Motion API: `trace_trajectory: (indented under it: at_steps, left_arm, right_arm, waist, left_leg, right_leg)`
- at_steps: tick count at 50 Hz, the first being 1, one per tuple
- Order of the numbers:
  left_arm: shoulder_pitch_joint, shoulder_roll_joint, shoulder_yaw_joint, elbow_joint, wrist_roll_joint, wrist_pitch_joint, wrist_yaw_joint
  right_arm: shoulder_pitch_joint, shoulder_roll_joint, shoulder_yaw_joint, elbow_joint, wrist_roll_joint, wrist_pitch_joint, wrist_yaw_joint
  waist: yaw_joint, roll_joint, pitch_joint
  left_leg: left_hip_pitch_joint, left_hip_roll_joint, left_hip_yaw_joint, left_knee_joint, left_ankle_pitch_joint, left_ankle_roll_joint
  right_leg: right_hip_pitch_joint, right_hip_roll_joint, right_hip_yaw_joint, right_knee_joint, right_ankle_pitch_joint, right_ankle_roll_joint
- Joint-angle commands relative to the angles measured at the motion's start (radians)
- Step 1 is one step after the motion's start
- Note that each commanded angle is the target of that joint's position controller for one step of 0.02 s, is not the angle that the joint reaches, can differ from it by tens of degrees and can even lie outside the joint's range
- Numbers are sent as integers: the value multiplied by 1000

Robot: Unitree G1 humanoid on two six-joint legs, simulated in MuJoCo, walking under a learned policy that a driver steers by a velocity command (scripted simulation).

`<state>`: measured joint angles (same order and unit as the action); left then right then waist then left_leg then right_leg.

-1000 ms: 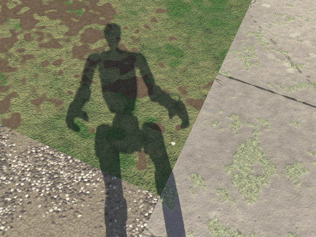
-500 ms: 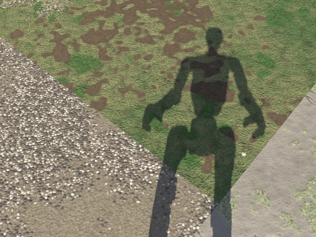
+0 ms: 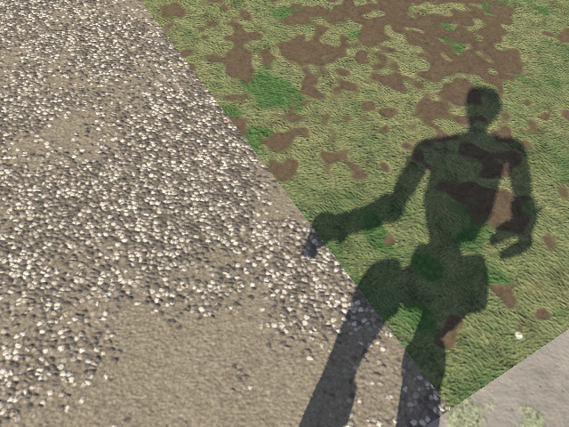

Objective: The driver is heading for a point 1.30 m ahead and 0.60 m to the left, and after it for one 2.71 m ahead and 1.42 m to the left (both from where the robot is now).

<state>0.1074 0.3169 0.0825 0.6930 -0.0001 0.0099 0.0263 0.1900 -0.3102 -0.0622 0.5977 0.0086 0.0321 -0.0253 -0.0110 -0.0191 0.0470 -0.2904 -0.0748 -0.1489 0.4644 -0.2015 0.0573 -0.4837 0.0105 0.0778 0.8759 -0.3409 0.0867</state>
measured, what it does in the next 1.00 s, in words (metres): walks ahead, turning left: right foot, then left foot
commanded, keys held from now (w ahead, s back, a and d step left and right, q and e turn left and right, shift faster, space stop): w+q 0.82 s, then w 0.18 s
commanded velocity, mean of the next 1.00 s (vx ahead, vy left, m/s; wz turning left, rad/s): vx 0.40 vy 0.00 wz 0.57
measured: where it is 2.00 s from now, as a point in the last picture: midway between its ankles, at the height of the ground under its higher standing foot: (99, 247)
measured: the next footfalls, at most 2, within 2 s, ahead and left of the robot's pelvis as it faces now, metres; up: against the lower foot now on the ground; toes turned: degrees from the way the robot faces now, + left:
right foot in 0.16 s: +0.07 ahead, -0.14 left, +0.00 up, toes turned +10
left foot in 0.62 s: +0.30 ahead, +0.21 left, +0.00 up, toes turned +25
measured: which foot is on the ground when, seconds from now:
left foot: down 0.00-0.16, up 0.18-0.60, down 0.62-1.00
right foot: up 0.00-0.14, down 0.16-0.62, up 0.64-1.00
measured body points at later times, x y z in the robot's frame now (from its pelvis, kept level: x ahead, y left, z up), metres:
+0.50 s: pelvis +0.13 +0.00 -0.01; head +0.16 +0.00 +0.44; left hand +0.05 +0.28 -0.12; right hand +0.39 -0.18 -0.10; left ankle +0.22 +0.20 -0.69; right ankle +0.03 -0.15 -0.74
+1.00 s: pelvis +0.37 +0.16 +0.00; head +0.39 +0.19 +0.45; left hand +0.42 +0.48 -0.08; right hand +0.58 -0.05 -0.10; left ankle +0.27 +0.19 -0.74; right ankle +0.63 +0.12 -0.69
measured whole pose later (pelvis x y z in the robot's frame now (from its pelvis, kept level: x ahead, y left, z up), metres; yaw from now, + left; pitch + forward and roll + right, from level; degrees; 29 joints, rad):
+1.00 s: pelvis +0.37 +0.16 +0.00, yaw +33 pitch +1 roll +1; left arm 0.08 0.31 0.03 0.66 0.00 -0.10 -0.02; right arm 0.33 -0.29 -0.05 0.72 0.02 -0.06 0.00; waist -0.07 -0.05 0.04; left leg -0.07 -0.12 -0.12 0.32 -0.26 0.08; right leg -0.67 -0.09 0.06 0.62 0.11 0.05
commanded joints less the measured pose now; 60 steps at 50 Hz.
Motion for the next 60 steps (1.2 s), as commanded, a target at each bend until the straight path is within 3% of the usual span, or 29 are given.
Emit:
trace_trajectory:
  at_steps: [1, 4, 7, 8, 9, 10, 11, 12, 14, 20, 26, 29, 31, 32, 33, 34, 35, 36, 37, 38, 43, 46, 50, 54, 56, 57, 58, 59, 60]
  left_arm:
    - [-49, 82, 18, -83, -10, -29, -12]
    - [-43, 89, 22, -91, -22, -59, -27]
    - [73, 79, 31, -53, -26, -87, -33]
    - [159, 118, 43, -37, -14, -90, -27]
    - [235, 184, 49, -28, 12, -88, -23]
    - [223, 217, 60, -19, 30, -98, -34]
    - [164, 155, 43, -35, 11, -102, -27]
    - [134, 115, 31, -41, -2, -100, -18]
    - [143, 95, 19, -39, -1, -96, -5]
    - [217, 110, 15, 0, 12, -101, -7]
    - [258, 168, 27, 48, -18, -87, -13]
    - [253, 211, 38, 62, -29, -74, -10]
    - [252, 200, 29, 56, -33, -67, -2]
    - [291, 109, -3, 27, 6, -76, -4]
    - [351, 18, -40, -41, 17, -107, -15]
    - [194, 144, -12, -54, -25, -133, -22]
    - [130, 156, -9, -84, -47, -147, -25]
    - [126, 140, -15, -75, -29, -154, -17]
    - [133, 139, -11, -68, -4, -153, -14]
    - [155, 141, -8, -59, 1, -141, -18]
    - [103, 85, -25, -69, 22, -106, -23]
    - [-21, 45, -42, -91, 16, -117, -33]
    - [-142, 59, -41, -124, -6, -131, -55]
    - [-109, 94, -24, -128, -3, -134, -66]
    - [58, 134, 2, -91, 0, -136, -56]
    - [224, 175, 14, -70, 11, -135, -50]
    - [333, 253, 37, -40, 21, -127, -50]
    - [364, 170, 19, -24, -6, -123, -60]
    - [292, 120, 3, -30, -14, -118, -54]
  right_arm:
    - [4, -180, -54, -61, 6, -11, -1]
    - [5, -182, -52, -55, 9, -16, 9]
    - [-33, -146, -38, -61, 16, -15, 6]
    - [-30, -91, -21, -67, 13, -19, 4]
    - [-12, -29, -5, -86, 18, -25, 5]
    - [-60, -109, -25, -129, 21, -41, 5]
    - [-53, -158, -41, -111, 18, -45, 9]
    - [-23, -161, -47, -83, 14, -43, 12]
    - [-22, -128, -43, -70, 11, -49, 23]
    - [-97, -52, -18, -88, 15, -63, 46]
    - [-218, -16, 6, -119, 21, -76, 89]
    - [-155, -71, -20, -116, 15, -71, 94]
    - [143, -168, -78, -41, 22, -57, 76]
    - [274, -239, -98, -14, 34, -43, 53]
    - [231, -325, -97, -44, 27, -62, 56]
    - [248, -219, -74, -45, 19, -78, 63]
    - [208, -183, -60, -25, 13, -90, 63]
    - [143, -163, -52, -30, 14, -96, 62]
    - [81, -144, -45, -38, 7, -97, 59]
    - [44, -127, -36, -49, -8, -97, 55]
    - [54, -129, -32, 5, 0, -108, 29]
    - [100, -126, -27, 45, 5, -106, 22]
    - [186, -150, -30, 100, 14, -106, 22]
    - [204, -153, -34, 131, 11, -86, 16]
    - [178, -145, -29, 128, 4, -77, 17]
    - [171, -113, -13, 107, -11, -74, 17]
    - [325, -26, 13, 108, 3, -90, 20]
    - [312, -68, 12, 115, 13, -103, 25]
    - [194, -141, -9, 98, 33, -106, 27]
  waist:
    - [-26, 182, -109]
    - [-21, 199, -80]
    - [59, 153, -78]
    - [88, 67, -122]
    - [83, -133, -138]
    - [69, -195, -23]
    - [50, -158, 44]
    - [38, -143, 59]
    - [49, -119, 52]
    - [89, -85, 45]
    - [117, -71, 91]
    - [43, -108, 7]
    - [-125, -79, -171]
    - [-142, 97, -272]
    - [-36, 294, -444]
    - [-129, 148, -422]
    - [-110, 137, -258]
    - [-62, 42, -176]
    - [-18, 34, -126]
    - [17, 59, -107]
    - [26, 67, -37]
    - [-31, 85, -21]
    - [-84, 92, 15]
    - [-50, 120, 9]
    - [45, 112, -103]
    - [116, 61, -258]
    - [84, -209, -426]
    - [101, -241, -434]
    - [111, -127, -253]
  left_leg:
    - [110, 226, -331, -162, -206, 180]
    - [60, 212, -398, -171, -340, 179]
    - [-71, 135, -378, -93, -390, 119]
    - [-215, 75, -297, 80, -457, 59]
    - [-406, -60, -73, 379, -440, -6]
    - [-544, 13, -53, 519, -383, -21]
    - [-582, 62, -45, 590, -295, -38]
    - [-587, 72, -27, 625, -229, -56]
    - [-590, 97, -3, 672, -112, -77]
    - [-564, 136, 69, 561, 82, -111]
    - [-411, 137, 184, 245, 121, -60]
    - [-221, 53, 255, 178, 10, 14]
    - [222, -18, 255, 95, 70, 91]
    - [545, 163, -24, 105, 58, 151]
    - [753, 409, -665, -66, -246, 351]
    - [718, 399, -667, -171, -291, 311]
    - [587, 369, -517, -183, -200, 270]
    - [429, 324, -401, -181, -76, 244]
    - [302, 282, -313, -188, 41, 230]
    - [221, 254, -264, -213, 109, 225]
    - [52, 199, -117, -264, 292, 227]
    - [29, 148, -42, -250, 246, 169]
    - [115, 208, -99, -234, 151, 162]
    - [291, 280, -157, -139, 318, 132]
    - [291, 216, -107, 68, 619, 96]
    - [152, 161, -68, 315, 503, 63]
    - [-223, -11, 14, 721, -4, -27]
    - [-379, -23, -52, 834, -363, -34]
    - [-460, 40, -43, 885, -301, -31]
  right_leg:
    - [-12, 13, 3, -117, -18, -15]
    - [78, 29, -3, -237, -59, -51]
    - [349, 11, -20, -497, 105, -99]
    - [535, -121, 93, -522, 57, -143]
    - [630, -314, 381, -616, -207, -234]
    - [500, -430, 596, -690, -380, -327]
    - [470, -396, 523, -702, -412, -321]
    - [475, -337, 419, -701, -340, -279]
    - [483, -286, 260, -708, -136, -238]
    - [478, -249, -9, -728, 209, -246]
    - [492, -276, -153, -724, 352, -226]
    - [552, -290, -224, -547, 887, -198]
    - [412, -247, -282, -151, 1027, -148]
    - [118, -193, -262, 170, 381, -110]
    - [-208, 7, -93, 470, -270, -67]
    - [-299, -28, 40, 531, -194, -79]
    - [-349, -64, 19, 490, -95, -96]
    - [-299, -108, 15, 414, -16, -100]
    - [-235, -132, 15, 340, 26, -91]
    - [-179, -148, 20, 316, 59, -86]
    - [-162, -131, -34, 101, 216, -14]
    - [-88, -91, -56, -160, 444, -18]
    - [-69, -61, -46, -319, 509, -53]
    - [-73, -48, -41, -372, 331, -117]
    - [175, -7, -94, -407, 313, -171]
    - [465, -124, 16, -349, 374, -232]
    - [860, -355, 461, -398, 181, -406]
    - [886, -403, 707, -557, -32, -414]
    - [752, -378, 578, -580, -123, -364]
Keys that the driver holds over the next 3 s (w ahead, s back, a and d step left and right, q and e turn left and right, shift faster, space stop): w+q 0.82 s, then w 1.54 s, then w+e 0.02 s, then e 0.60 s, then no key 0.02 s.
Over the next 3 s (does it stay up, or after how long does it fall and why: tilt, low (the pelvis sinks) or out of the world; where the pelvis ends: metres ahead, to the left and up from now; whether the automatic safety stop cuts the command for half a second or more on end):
stays up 1.18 0.67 -0.01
